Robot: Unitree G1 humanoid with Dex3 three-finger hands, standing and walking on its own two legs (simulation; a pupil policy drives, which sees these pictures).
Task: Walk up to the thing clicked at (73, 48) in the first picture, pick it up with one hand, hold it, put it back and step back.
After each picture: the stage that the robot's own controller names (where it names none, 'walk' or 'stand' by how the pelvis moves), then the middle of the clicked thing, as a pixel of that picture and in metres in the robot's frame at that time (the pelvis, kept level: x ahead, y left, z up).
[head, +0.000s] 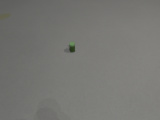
stand; (72, 47) +1.34 +0.15 -0.72
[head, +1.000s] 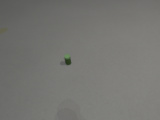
walk; (67, 59) +1.21 +0.31 -0.71
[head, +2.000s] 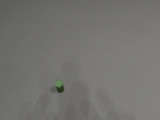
walk; (59, 86) +0.75 +0.30 -0.72
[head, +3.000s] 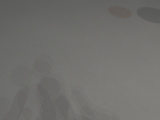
walk; out of the picture +0.45 +0.19 -0.69
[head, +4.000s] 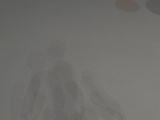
stand; out of the picture +0.37 +0.20 -0.72
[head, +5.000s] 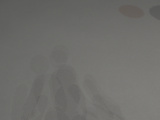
stand; out of the picture +0.37 +0.19 -0.72
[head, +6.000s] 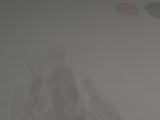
stand; out of the picture +0.38 +0.20 -0.73
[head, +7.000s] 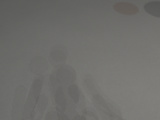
stand; out of the picture +0.37 +0.21 -0.73
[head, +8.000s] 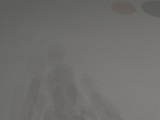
stand; out of the picture +0.36 +0.22 -0.73
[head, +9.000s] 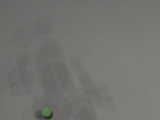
go down; (47, 113) +0.39 +0.22 -0.66
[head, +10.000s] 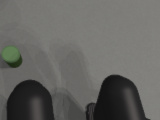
go down; (12, 57) +0.44 +0.26 -0.29
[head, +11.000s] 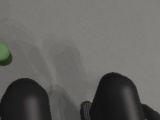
close in; (1, 54) +0.43 +0.27 -0.27
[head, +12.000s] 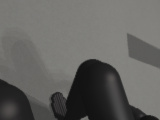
close; out of the picture +0.42 +0.30 -0.22
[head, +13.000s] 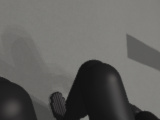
lift; out of the picture +0.41 +0.30 -0.23
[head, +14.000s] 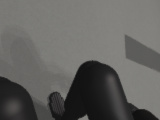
lift; out of the picture +0.40 +0.28 -0.23
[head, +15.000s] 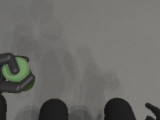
lift; (20, 75) +0.35 +0.22 -0.02
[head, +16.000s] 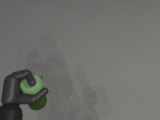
hold; (35, 93) +0.32 +0.18 -0.01
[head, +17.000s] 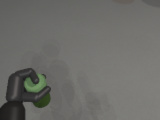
hold; (38, 91) +0.33 +0.17 +0.00
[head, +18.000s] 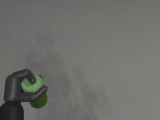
crouch; (35, 92) +0.34 +0.18 -0.03
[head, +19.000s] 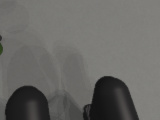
lower; out of the picture +0.47 +0.26 -0.10
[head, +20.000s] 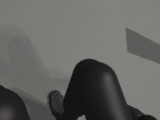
lower; out of the picture +0.42 +0.31 -0.23
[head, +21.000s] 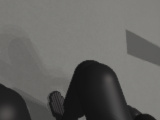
lower; out of the picture +0.42 +0.31 -0.23
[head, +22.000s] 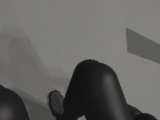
lower; out of the picture +0.42 +0.31 -0.23
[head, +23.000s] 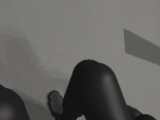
lower; out of the picture +0.42 +0.31 -0.23
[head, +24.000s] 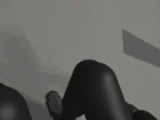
open; out of the picture +0.42 +0.29 -0.23
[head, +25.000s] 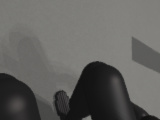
stand; out of the picture +0.41 +0.30 -0.24
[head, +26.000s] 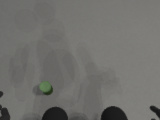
walk; (46, 88) +0.42 +0.22 -0.51
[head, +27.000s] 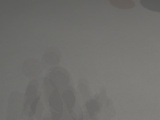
stand; out of the picture +0.38 +0.20 -0.67
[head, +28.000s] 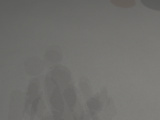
stand; out of the picture +0.38 +0.20 -0.67
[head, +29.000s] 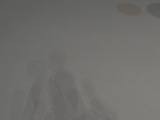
stand; out of the picture +0.40 +0.19 -0.71
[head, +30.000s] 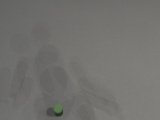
walk; (58, 110) +0.43 +0.15 -0.70
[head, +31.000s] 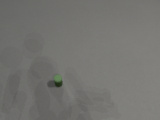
walk; (58, 81) +0.66 +0.19 -0.70
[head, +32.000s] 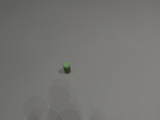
stand; (67, 67) +1.00 +0.26 -0.70
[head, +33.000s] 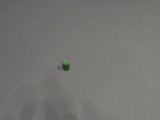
stand; (66, 64) +1.00 +0.19 -0.71
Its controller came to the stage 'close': yes
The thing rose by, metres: 0.71
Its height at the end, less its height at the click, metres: +0.00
